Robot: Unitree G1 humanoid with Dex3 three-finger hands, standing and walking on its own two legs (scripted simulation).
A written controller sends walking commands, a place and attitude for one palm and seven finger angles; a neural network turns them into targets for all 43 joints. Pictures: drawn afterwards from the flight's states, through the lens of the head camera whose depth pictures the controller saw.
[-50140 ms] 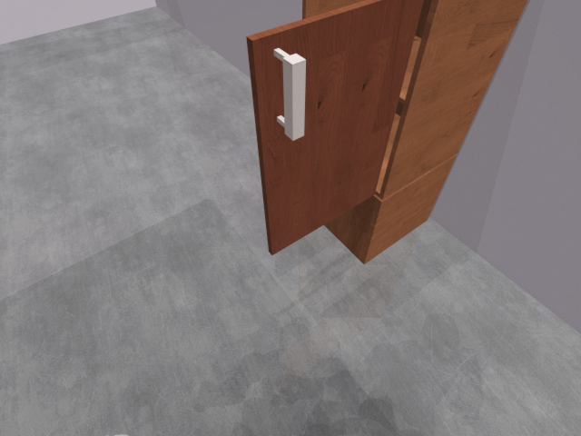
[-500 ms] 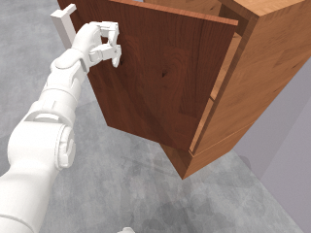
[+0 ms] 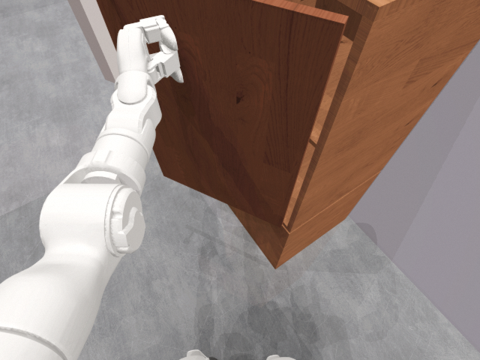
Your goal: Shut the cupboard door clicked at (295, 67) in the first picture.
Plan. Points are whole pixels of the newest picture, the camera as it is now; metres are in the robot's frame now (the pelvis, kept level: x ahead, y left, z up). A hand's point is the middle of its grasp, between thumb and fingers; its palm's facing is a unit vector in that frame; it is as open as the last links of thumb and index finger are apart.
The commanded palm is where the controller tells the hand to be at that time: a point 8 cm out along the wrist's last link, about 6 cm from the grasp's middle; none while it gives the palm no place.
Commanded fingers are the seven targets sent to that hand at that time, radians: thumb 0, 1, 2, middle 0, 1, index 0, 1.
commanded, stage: pull the fist back off the door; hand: left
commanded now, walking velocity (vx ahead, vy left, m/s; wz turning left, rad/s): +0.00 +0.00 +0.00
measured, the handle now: (108, 33) +0.62 +0.15 +0.18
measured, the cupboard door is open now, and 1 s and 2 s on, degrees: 30 30 30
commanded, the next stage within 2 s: draw the hand back to the body in 0.58 s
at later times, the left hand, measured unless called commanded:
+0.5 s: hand (171, 99) +0.45 +0.05 +0.18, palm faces -0.02 -1.00 +0.01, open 3.1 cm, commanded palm +0.43 +0.10 +0.18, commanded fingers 0.00 0.90 0.90 -1.30 -1.50 -1.30 -1.50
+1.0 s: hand (132, 136) +0.39 +0.09 +0.18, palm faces +0.01 -1.00 -0.01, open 3.1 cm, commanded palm +0.35 +0.15 +0.19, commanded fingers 0.00 0.90 0.90 -1.30 -1.50 -1.30 -1.50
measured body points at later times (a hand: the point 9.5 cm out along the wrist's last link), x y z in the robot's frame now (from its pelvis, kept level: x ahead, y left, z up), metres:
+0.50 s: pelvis +0.00 -0.01 +0.02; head +0.03 -0.03 +0.47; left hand +0.45 +0.10 +0.18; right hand +0.11 -0.28 -0.10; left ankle +0.02 +0.09 -0.71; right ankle -0.05 -0.08 -0.71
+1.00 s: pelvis +0.00 -0.01 +0.02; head -0.01 -0.04 +0.47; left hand +0.39 +0.15 +0.18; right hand +0.10 -0.26 -0.10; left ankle +0.02 +0.09 -0.71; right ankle -0.05 -0.08 -0.71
